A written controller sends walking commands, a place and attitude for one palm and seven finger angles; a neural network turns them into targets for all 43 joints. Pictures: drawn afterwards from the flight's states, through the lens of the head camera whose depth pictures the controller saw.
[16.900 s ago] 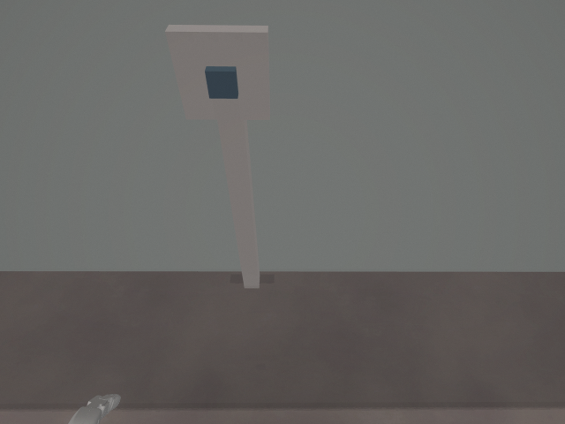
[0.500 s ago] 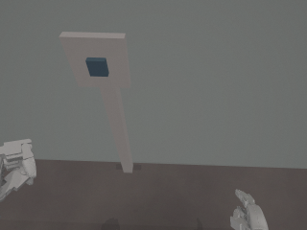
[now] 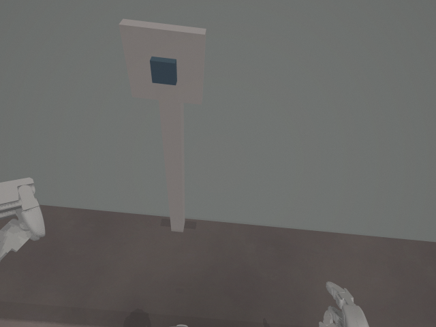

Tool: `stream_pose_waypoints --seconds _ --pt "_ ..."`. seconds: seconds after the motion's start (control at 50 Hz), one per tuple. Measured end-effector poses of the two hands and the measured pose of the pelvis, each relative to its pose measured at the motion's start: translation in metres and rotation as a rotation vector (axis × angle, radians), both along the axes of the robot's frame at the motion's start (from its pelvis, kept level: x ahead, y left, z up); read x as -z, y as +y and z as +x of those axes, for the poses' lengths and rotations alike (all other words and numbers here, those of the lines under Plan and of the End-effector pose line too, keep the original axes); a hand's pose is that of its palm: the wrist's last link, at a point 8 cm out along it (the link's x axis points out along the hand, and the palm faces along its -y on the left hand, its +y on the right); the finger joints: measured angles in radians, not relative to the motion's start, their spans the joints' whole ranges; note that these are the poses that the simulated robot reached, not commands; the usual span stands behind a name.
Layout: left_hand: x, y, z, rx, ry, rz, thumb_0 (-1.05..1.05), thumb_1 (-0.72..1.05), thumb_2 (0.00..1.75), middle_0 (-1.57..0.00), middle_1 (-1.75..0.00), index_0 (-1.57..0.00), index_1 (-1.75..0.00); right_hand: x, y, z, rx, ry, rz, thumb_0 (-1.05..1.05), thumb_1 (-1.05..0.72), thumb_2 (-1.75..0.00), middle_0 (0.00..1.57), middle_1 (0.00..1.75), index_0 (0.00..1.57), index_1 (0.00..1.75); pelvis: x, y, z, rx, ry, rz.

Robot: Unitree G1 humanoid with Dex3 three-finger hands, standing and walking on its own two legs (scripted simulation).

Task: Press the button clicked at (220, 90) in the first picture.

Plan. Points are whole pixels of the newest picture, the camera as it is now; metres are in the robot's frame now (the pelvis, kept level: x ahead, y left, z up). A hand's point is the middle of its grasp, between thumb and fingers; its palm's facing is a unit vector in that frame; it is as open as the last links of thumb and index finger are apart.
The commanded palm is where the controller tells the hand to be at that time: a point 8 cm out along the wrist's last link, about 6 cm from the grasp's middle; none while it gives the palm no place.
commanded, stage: step back with the hand held close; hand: left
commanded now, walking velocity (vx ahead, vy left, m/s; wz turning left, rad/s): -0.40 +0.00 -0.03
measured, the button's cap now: (164, 70) +0.62 +0.16 +0.14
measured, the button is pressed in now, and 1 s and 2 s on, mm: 0 0 0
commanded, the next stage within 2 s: stop stepping back and stand still in 0.34 s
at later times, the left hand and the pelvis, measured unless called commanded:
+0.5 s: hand out of the picture +0.10 +0.21 +0.19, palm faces +0.30 -0.87 -0.40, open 3.1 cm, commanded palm +0.06 +0.26 +0.19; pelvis -0.09 -0.01 -0.01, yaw -5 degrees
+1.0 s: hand out of the picture +0.05 +0.26 +0.19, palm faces +0.24 -0.83 -0.50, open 3.1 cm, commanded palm +0.01 +0.31 +0.19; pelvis -0.15 +0.04 +0.02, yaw -6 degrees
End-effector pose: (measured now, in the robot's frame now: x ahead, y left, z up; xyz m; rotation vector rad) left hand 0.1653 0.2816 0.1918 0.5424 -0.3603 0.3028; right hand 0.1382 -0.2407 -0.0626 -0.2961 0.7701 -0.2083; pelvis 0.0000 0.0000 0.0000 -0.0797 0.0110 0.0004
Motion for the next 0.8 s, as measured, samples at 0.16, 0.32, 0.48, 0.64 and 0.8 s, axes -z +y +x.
stream_pose_waypoints --seconds 0.16,0.32,0.48,0.64,0.8 --pt "-0.005 -0.005 -0.02 0.044 0.019 -0.058 0.02 0.89 0.9 -1.3 -1.5 -1.3 -1.5 -0.015 0.018 -0.011 -0.049 -0.025 0.037 0.02 -0.9 -0.9 0.2 0.3 0.2 0.3 -0.014 -0.002 -0.022 0.048 0.089 -0.008" --pt "-0.001 -0.041 -0.053 0.205 0.044 0.008 0.02 0.89 0.9 -1.3 -1.5 -1.3 -1.5 0.0 0.007 -0.034 -0.082 -0.076 0.058 0.01 -0.9 -0.9 0.2 0.3 0.2 0.3 0.004 -0.013 -0.081 0.091 0.07 0.028" --pt "-0.018 -0.026 -0.098 0.161 -0.102 0.02 0.02 0.88 0.9 -1.3 -1.5 -1.31 -1.5 0.005 -0.019 -0.096 0.056 -0.076 0.017 0.01 -0.9 -0.9 0.2 0.3 0.2 0.3 0.012 -0.011 -0.088 0.091 -0.035 0.015" --pt "0.022 -0.002 -0.108 0.067 -0.031 -0.144 0.02 0.89 0.9 -1.3 -1.5 -1.31 -1.5 0.002 -0.024 -0.142 0.121 -0.05 -0.036 0.02 -0.9 -0.9 0.2 0.3 0.2 0.3 0.012 0.002 -0.105 0.091 -0.063 0.017" --pt "0.004 0.011 -0.1 0.137 -0.081 -0.067 0.02 0.88 0.9 -1.31 -1.5 -1.31 -1.5 -0.005 0.012 -0.15 0.072 -0.056 -0.039 0.02 -0.91 -0.9 0.2 0.3 0.2 0.3 0.007 0.028 -0.126 0.092 -0.046 0.037"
